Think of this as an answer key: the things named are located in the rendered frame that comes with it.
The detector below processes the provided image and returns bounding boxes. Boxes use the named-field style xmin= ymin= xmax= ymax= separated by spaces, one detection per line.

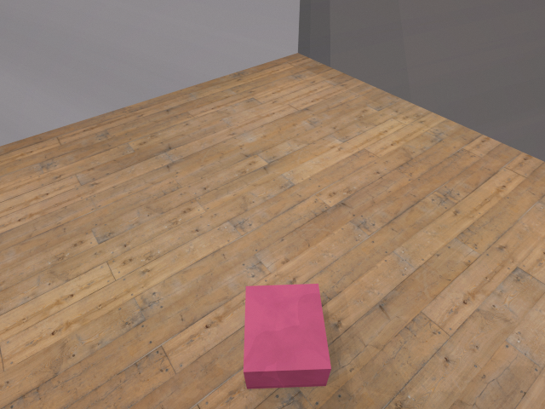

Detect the carton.
xmin=244 ymin=284 xmax=331 ymax=389

